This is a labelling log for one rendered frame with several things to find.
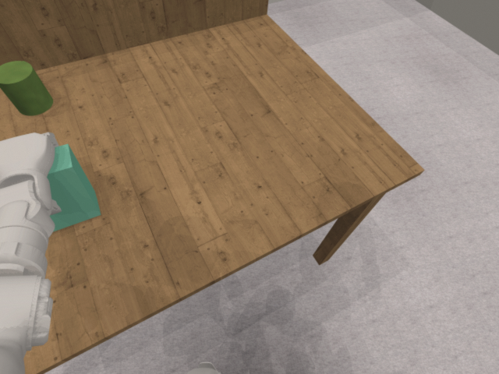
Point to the left robot forearm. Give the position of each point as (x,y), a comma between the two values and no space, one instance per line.
(25,223)

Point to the left robot upper arm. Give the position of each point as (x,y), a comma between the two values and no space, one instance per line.
(25,317)

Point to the sponge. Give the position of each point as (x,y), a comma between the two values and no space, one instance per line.
(71,190)

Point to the robot left hand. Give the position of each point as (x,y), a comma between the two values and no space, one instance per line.
(32,151)

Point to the left robot shin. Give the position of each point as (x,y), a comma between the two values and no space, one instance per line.
(206,365)

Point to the table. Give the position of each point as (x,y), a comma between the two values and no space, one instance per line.
(211,139)

